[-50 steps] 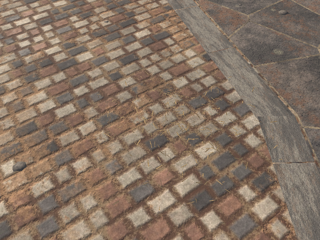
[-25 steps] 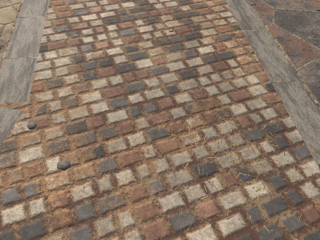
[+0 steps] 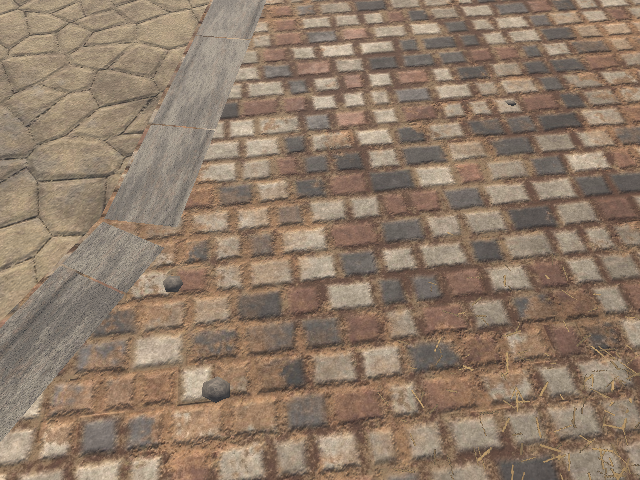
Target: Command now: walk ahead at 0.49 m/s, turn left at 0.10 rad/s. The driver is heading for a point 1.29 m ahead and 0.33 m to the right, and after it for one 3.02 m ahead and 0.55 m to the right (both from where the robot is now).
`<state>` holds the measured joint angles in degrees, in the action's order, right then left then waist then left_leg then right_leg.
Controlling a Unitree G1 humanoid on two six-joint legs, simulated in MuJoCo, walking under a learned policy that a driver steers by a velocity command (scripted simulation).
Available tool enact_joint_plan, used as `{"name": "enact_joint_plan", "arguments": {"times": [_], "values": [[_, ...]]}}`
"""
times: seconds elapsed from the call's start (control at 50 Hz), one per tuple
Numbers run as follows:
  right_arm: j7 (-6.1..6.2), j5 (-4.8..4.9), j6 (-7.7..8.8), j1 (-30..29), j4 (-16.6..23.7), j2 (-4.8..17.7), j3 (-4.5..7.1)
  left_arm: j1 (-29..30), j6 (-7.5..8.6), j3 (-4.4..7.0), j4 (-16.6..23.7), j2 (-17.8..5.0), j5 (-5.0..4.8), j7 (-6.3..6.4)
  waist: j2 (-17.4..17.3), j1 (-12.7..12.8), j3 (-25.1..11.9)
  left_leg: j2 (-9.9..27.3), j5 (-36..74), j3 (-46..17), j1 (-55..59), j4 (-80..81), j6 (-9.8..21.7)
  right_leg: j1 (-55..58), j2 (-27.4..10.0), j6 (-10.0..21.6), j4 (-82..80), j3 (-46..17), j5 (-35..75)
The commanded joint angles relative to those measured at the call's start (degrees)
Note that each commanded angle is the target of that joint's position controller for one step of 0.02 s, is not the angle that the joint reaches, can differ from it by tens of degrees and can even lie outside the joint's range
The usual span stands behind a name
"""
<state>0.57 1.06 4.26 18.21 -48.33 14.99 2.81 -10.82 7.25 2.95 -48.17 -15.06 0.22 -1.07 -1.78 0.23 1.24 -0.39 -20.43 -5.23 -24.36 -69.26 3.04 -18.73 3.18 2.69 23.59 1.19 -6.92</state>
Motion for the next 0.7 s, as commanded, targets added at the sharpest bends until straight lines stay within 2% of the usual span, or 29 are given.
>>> {"name": "enact_joint_plan", "arguments": {"times": [0.02,0.06,0.1,0.16,0.2,0.26,0.28,0.3,0.32,0.34,0.36,0.38,0.4,0.42,0.46,0.52,0.56,0.62,0.7], "values": [[-0.1,-0.66,1.07,1.03,4.56,2.02,0.52,-2.02,0.33,0.5,1.41,-4.03,0.0,-0.44,5.53,-1.23,-2.43,6.09,2.88,-0.34,-10.0,3.58,-0.08,8.57,-14.45,11.76,-14.43,-19.19,1.25],[0.02,-1.35,1.28,-2.32,6.25,1.06,-0.13,-3.65,0.24,0.96,0.75,-6.05,-0.83,-0.2,5.43,-1.0,-0.93,6.54,3.94,1.48,-10.48,12.06,-1.27,6.24,-14.22,13.0,-15.91,-16.87,4.61],[-0.1,-1.66,1.77,-7.18,7.79,0.69,-0.79,-4.66,-0.26,1.55,0.72,-8.05,-1.2,0.38,4.96,0.08,-0.47,5.85,9.94,2.43,-8.12,21.85,-2.3,4.18,-13.11,12.3,-16.23,-14.41,4.4],[-0.64,-0.83,2.25,-13.13,9.12,1.89,-0.97,-7.77,-0.95,1.96,0.07,-9.89,-1.79,0.73,6.04,2.05,-0.46,3.06,18.28,3.38,-2.72,32.04,-3.79,2.74,-12.12,10.56,-14.59,-12.96,3.98],[-0.88,-0.29,2.54,-15.93,10.25,3.28,-0.69,-10.22,-1.39,1.85,-0.59,-9.79,-2.19,0.78,6.56,2.75,-0.6,2.09,19.76,2.79,-0.65,35.86,-3.93,4.36,-13.03,9.66,-12.71,-14.88,1.71],[-0.99,-0.06,3.13,-15.01,10.62,5.83,0.42,-10.57,-2.26,1.8,-0.49,-9.81,-2.21,1.2,7.12,0.46,-1.36,1.5,17.37,2.46,6.21,41.51,-2.67,5.75,-13.39,7.15,-7.77,-18.22,-3.96],[-0.74,-0.15,3.21,-11.33,9.56,6.78,1.08,-10.63,-2.52,1.47,-0.28,-8.77,-1.94,1.34,7.03,-1.4,-2.64,1.56,15.46,2.95,11.85,42.99,-1.8,4.55,-11.77,5.92,-4.09,-18.01,-4.37],[-0.26,-0.65,3.37,-4.66,8.4,8.98,2.1,-9.77,-2.5,0.69,0.52,-6.32,-1.47,1.35,5.61,-4.81,-5.85,5.43,13.4,-0.17,21.35,43.95,0.23,0.17,-8.33,3.86,5.16,-15.92,-4.28],[0.16,-1.29,3.05,5.3,7.22,13.44,3.27,-9.93,-2.24,-0.78,2.25,-1.43,-0.1,1.34,-4.88,-8.12,-13.8,17.69,10.92,-12.07,34.93,44.88,3.66,-8.83,-3.16,1.07,25.17,-9.29,-16.59],[-0.43,-1.85,2.24,7.09,6.15,15.95,3.92,-15.46,-1.33,-1.08,4.46,-0.5,-2.21,1.41,-21.52,-4.77,-16.68,26.85,-2.12,-35.19,42.17,52.13,10.82,-24.92,-0.18,0.4,39.45,-6.3,-27.22],[-0.8,-1.4,2.55,4.2,7.04,10.24,2.7,-14.22,-1.48,0.38,3.07,-6.47,-3.13,1.7,-11.74,-5.06,-10.86,24.68,-7.48,-34.03,36.68,53.92,9.95,-28.49,-3.78,0.27,46.93,-10.15,-22.99],[-0.95,-0.95,2.71,1.24,7.47,7.01,1.79,-10.69,-1.9,1.03,3.46,-7.84,-3.07,1.62,-7.26,-4.51,-6.05,22.24,-3.6,-24.76,31.25,54.08,7.9,-29.16,-5.25,0.44,48.04,-9.97,-17.61],[-1.22,-1.07,2.78,-2.56,7.78,5.42,1.22,-10.09,-2.51,1.05,3.13,-6.59,-2.62,1.67,-3.99,-2.65,-4.17,19.27,3.28,-17.98,26.3,55.37,6.81,-26.59,-7.1,-0.28,47.06,-9.38,-13.14],[-1.34,-1.21,2.71,-4.94,7.58,4.18,1.01,-9.05,-3.03,1.28,3.56,-5.93,-2.03,1.58,-4.27,-1.45,-2.22,17.34,8.08,-12.99,23.04,56.83,6.48,-25.64,-8.46,-0.71,44.86,-9.08,-10.32],[-1.29,-1.62,3.08,-5.93,6.7,4.12,1.26,-8.19,-4.03,1.21,4.38,-4.02,-1.89,0.96,-5.04,-0.31,-1.08,15.04,16.4,-5.35,18.85,59.18,6.18,-22.47,-9.76,-1.44,43.85,-7.61,-6.39],[-0.81,-1.69,3.43,-3.91,4.85,5.66,2.08,-5.41,-4.65,1.14,6.51,-2.92,-1.67,0.56,-2.29,-0.34,-0.55,15.47,25.65,0.74,19.6,60.06,7.4,-24.97,-9.94,-2.33,40.47,-7.9,-1.83],[-0.4,-1.7,3.1,-3.01,3.85,6.67,2.44,-2.37,-4.66,0.95,8.11,-2.39,-1.62,0.21,-1.54,-0.94,0.18,15.61,26.94,3.92,20.64,60.55,7.41,-26.01,-9.73,-2.58,34.27,-7.64,2.27],[0.03,-1.4,2.57,-2.49,3.17,8.3,2.78,3.36,-4.47,0.48,10.43,-1.79,-1.37,-0.97,-1.42,-2.63,1.52,15.13,25.98,8.95,20.98,60.88,6.4,-23.73,-9.35,-1.92,24.31,-4.61,9.09],[0.26,-0.47,1.52,0.72,1.52,10.18,3.28,10.46,-4.49,0.17,14.26,-1.86,-1.56,-2.43,-1.07,-4.63,3.93,16.96,25.94,12.31,25.59,59.56,5.35,-23.57,-8.79,-0.08,17.15,-1.07,7.29]]}}
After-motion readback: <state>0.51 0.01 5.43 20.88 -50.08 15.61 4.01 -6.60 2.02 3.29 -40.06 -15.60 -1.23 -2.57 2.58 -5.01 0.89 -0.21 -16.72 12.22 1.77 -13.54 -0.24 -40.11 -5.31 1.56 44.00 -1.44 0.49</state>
